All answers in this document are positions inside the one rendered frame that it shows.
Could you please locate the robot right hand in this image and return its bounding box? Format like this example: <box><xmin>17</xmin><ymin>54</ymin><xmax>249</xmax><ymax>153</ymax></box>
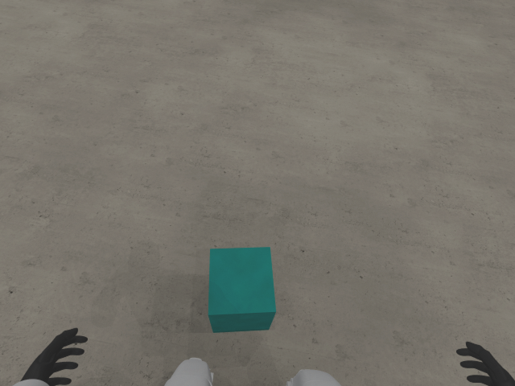
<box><xmin>456</xmin><ymin>342</ymin><xmax>515</xmax><ymax>386</ymax></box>

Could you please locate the robot left thigh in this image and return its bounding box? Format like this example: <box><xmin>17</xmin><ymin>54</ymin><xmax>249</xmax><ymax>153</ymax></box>
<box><xmin>164</xmin><ymin>359</ymin><xmax>213</xmax><ymax>386</ymax></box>

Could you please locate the robot right thigh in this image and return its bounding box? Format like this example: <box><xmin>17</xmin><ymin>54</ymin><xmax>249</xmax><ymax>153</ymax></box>
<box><xmin>286</xmin><ymin>369</ymin><xmax>341</xmax><ymax>386</ymax></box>

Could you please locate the robot thigh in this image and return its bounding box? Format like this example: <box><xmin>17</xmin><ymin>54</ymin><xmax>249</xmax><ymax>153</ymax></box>
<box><xmin>164</xmin><ymin>359</ymin><xmax>213</xmax><ymax>386</ymax></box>
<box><xmin>286</xmin><ymin>369</ymin><xmax>341</xmax><ymax>386</ymax></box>

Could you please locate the carton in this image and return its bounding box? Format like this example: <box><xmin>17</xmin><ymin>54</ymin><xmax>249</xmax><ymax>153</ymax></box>
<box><xmin>208</xmin><ymin>247</ymin><xmax>276</xmax><ymax>333</ymax></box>

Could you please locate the robot left hand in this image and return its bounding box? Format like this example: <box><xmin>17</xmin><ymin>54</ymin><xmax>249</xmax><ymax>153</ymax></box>
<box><xmin>21</xmin><ymin>328</ymin><xmax>88</xmax><ymax>386</ymax></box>

